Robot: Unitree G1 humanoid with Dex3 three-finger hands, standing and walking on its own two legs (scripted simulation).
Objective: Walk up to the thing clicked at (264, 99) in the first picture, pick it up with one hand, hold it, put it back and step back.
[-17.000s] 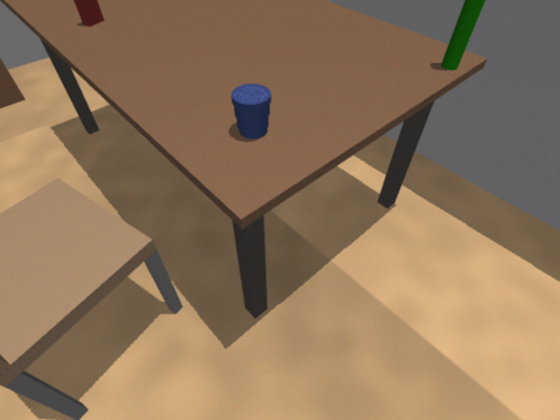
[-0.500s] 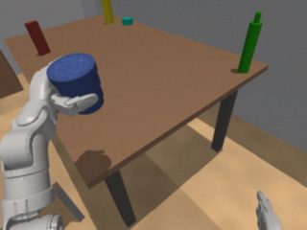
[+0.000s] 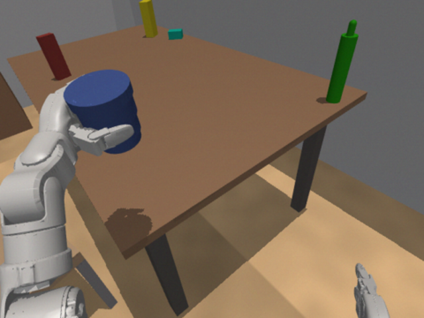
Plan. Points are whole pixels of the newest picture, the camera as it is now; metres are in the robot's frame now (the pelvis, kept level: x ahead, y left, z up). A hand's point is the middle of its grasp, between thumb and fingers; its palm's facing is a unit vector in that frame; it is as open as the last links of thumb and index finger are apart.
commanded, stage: hold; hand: left
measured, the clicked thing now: (110, 115) +0.35 +0.17 +0.28
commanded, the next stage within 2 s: crouch in 1.36 s
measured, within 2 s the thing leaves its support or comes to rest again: neither
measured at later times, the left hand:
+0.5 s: hand (109, 115) +0.35 +0.17 +0.27, palm faces +0.09 -1.00 +0.00, open 11.4 cm
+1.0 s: hand (109, 116) +0.35 +0.17 +0.27, palm faces +0.08 -1.00 +0.00, open 11.4 cm
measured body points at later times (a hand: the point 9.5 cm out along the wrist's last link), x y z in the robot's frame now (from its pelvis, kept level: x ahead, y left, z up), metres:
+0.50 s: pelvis +0.00 +0.00 +0.00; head -0.04 -0.04 +0.45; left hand +0.34 +0.22 +0.27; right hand +0.18 -0.26 -0.06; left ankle +0.00 +0.14 -0.72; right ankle +0.05 -0.15 -0.72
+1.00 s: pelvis +0.01 +0.00 +0.00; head -0.04 -0.03 +0.45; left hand +0.34 +0.22 +0.27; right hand +0.18 -0.25 -0.07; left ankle +0.00 +0.14 -0.72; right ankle +0.05 -0.15 -0.72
